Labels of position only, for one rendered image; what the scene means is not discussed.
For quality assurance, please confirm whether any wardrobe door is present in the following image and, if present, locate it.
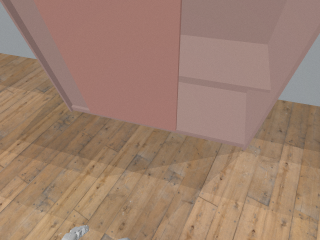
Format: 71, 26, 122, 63
33, 0, 182, 131
10, 0, 88, 108

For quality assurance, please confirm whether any left robot hand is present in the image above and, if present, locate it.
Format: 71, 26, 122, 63
61, 225, 89, 240

